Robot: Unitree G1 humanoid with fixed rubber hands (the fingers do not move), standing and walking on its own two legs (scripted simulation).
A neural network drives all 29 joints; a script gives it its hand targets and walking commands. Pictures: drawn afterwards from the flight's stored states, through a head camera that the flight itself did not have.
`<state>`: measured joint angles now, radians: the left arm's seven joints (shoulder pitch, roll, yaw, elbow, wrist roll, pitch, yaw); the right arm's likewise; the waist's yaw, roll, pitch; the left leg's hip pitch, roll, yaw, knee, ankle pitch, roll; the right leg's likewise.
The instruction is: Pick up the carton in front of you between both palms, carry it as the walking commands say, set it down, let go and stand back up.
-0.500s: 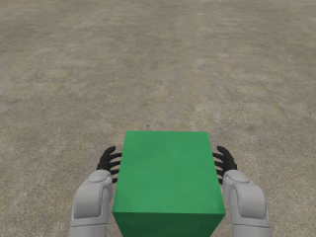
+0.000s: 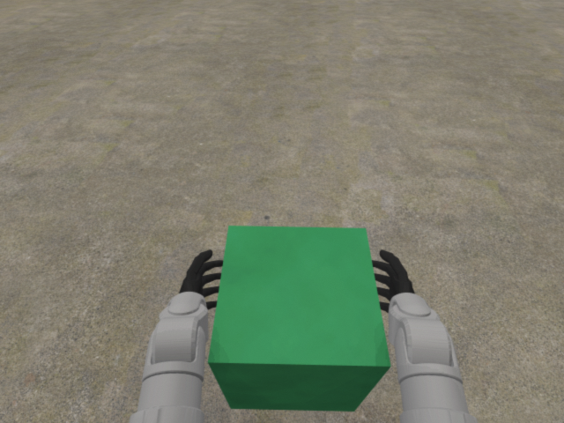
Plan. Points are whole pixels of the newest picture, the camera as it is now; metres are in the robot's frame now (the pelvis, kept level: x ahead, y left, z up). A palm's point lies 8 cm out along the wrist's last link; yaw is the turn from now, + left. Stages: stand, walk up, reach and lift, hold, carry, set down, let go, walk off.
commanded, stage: carry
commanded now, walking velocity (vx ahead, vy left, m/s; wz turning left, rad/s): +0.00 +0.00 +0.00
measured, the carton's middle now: (294, 323) +0.30 +0.00 -0.03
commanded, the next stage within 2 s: hold in 0.66 s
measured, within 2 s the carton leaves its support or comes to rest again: neither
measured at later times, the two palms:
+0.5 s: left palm (183, 310) +0.28 +0.16 +0.04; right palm (395, 311) +0.28 -0.14 +0.04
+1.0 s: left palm (164, 335) +0.24 +0.18 +0.05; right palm (384, 311) +0.28 -0.12 +0.05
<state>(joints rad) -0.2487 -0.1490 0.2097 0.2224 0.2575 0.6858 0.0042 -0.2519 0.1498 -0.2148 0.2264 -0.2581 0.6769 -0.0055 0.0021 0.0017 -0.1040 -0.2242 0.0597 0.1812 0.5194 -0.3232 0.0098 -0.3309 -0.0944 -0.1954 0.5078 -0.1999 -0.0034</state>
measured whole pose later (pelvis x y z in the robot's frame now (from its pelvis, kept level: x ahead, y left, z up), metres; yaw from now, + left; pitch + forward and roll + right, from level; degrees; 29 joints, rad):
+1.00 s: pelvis -0.03 -0.01 +0.01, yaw +6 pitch -8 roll +0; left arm -0.24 -0.15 0.20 0.22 0.26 0.71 0.00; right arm -0.24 0.15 -0.20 0.20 -0.28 0.72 0.00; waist 0.01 0.01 0.07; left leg -0.03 -0.01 0.00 0.39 -0.22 0.01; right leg -0.09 -0.01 0.02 0.37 -0.14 0.02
